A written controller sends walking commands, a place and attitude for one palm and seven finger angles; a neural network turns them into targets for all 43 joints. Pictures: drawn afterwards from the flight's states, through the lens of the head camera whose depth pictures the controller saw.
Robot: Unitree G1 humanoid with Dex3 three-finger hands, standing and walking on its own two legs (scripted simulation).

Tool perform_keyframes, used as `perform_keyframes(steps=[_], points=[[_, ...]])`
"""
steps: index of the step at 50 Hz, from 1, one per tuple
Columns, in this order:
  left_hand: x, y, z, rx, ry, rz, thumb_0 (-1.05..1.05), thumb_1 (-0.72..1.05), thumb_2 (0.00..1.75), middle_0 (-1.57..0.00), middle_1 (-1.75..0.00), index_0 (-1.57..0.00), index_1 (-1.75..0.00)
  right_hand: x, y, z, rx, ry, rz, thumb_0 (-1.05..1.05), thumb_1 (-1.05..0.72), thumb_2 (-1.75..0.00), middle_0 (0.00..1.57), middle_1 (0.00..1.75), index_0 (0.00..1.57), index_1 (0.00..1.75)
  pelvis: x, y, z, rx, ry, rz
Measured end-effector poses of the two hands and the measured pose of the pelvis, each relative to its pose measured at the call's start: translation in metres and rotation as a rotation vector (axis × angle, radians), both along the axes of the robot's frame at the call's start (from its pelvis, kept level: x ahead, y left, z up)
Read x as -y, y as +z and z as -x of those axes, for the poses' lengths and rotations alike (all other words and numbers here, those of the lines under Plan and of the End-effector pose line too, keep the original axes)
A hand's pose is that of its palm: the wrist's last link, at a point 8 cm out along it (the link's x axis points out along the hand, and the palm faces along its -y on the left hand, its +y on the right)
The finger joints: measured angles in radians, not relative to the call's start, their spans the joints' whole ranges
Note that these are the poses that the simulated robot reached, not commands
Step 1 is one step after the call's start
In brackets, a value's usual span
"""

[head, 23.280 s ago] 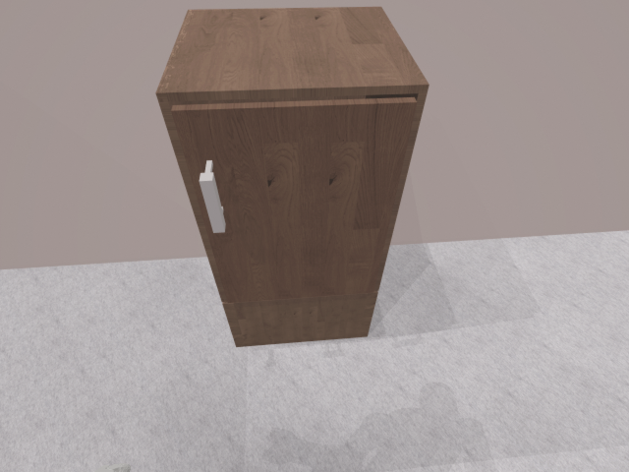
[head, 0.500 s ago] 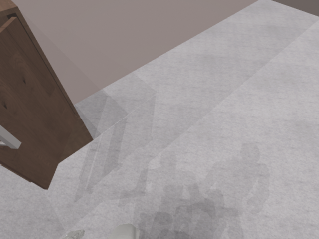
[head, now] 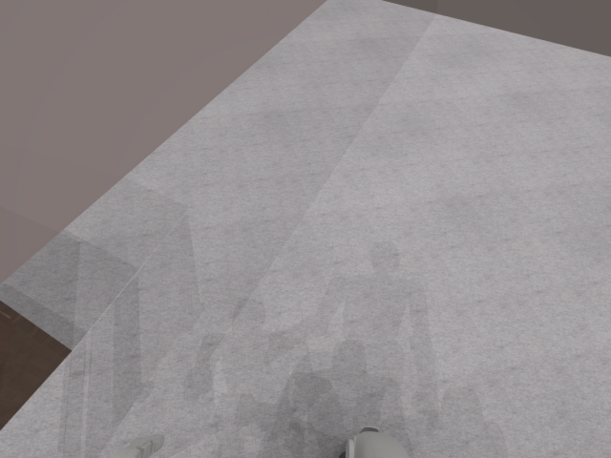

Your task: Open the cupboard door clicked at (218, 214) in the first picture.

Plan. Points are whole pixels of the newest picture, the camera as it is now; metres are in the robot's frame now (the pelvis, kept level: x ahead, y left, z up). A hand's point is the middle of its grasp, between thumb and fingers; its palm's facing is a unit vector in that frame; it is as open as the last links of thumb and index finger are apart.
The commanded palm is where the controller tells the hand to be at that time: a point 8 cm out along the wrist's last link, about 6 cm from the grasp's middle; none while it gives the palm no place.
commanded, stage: walk to a spot facing it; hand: left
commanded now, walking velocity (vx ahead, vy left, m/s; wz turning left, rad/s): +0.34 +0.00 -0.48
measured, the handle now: out of the picture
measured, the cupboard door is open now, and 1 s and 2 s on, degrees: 43 43 43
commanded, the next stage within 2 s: turn to face it in 1.14 s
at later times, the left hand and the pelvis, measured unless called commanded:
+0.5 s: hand (219, 409) +0.21 +0.14 -0.17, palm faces -0.06 -0.98 -0.20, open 7.3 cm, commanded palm none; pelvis +0.21 -0.05 +0.00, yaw -10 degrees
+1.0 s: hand (298, 212) +0.61 +0.02 -0.16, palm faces -0.34 -0.91 -0.24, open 7.4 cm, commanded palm none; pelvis +0.44 -0.13 -0.02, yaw -20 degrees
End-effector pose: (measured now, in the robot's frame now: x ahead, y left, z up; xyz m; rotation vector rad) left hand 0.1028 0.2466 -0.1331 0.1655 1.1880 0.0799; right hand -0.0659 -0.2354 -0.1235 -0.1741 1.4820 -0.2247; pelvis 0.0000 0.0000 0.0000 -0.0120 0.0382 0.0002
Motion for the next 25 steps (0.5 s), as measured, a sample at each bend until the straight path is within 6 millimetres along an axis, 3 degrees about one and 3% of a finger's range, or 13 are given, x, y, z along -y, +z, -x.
perform_keyframes(steps=[4,7,12,16,25], points=[[0.034,-0.006,-0.073,0.082,-0.089,-0.016,0.01,0.91,0.90,-0.19,-0.30,-0.20,-0.30,0.014,-0.021,0.008,-0.088,-0.081,-0.040,0.00,-0.90,-0.90,0.20,0.30,0.21,0.30,0.023,-0.019,-0.034,0.007,-0.038,-0.014],[0.053,-0.004,-0.100,0.134,-0.088,-0.027,0.01,0.91,0.90,-0.19,-0.30,-0.20,-0.30,0.027,-0.030,-0.016,-0.106,-0.109,-0.058,0.00,-0.90,-0.90,0.20,0.30,0.21,0.30,0.037,-0.021,-0.052,0.029,-0.061,-0.018],[0.071,0.004,-0.101,0.043,-0.086,-0.038,0.00,0.91,0.90,-0.20,-0.30,-0.20,-0.30,0.051,-0.021,-0.118,0.087,-0.101,-0.041,0.01,-0.91,-0.90,0.20,0.30,0.20,0.30,0.049,-0.003,-0.087,0.030,-0.106,-0.024],[0.069,0.007,-0.100,-0.038,-0.066,-0.053,0.00,0.93,0.90,-0.20,-0.30,-0.20,-0.30,0.061,-0.009,-0.205,0.256,-0.080,-0.035,0.00,-0.91,-0.90,0.20,0.30,0.20,0.30,0.054,0.005,-0.118,0.018,-0.139,-0.023],[0.060,-0.006,-0.108,-0.209,0.006,-0.035,0.00,0.91,0.90,-0.20,-0.30,-0.20,-0.30,0.058,0.004,-0.368,0.427,0.001,-0.027,0.00,-0.91,-0.90,0.20,0.30,0.20,0.30,0.049,0.000,-0.211,0.020,-0.179,-0.001]])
